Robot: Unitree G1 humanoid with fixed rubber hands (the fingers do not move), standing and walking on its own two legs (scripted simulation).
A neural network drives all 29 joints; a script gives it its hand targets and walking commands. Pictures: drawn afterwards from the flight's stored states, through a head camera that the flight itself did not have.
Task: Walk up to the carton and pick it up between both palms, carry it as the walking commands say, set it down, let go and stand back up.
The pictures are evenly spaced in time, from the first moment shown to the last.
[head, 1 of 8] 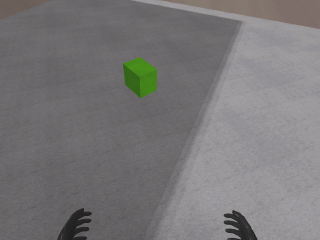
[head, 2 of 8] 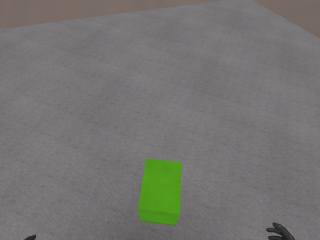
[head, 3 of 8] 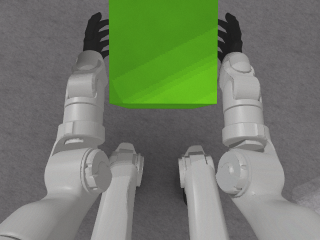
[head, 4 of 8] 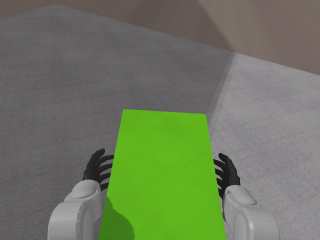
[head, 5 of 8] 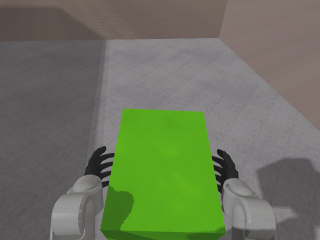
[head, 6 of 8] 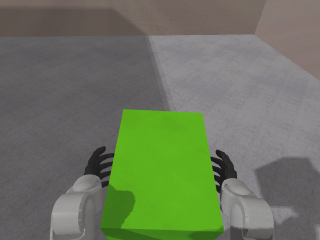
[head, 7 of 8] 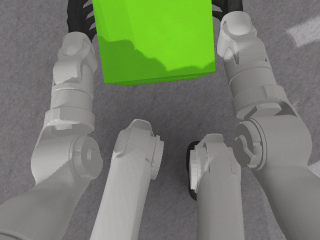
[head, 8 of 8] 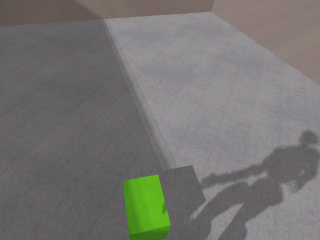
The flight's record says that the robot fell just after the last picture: no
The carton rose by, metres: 0.70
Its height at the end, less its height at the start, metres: +0.00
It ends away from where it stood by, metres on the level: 0.67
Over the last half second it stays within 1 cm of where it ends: yes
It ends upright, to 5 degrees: yes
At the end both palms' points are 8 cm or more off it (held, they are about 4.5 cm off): yes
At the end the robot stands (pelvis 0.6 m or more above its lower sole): yes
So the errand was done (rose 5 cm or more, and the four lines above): yes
